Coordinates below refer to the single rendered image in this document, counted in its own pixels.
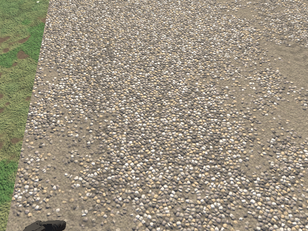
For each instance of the left robot hand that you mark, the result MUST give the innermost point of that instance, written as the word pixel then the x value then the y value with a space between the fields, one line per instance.
pixel 49 225

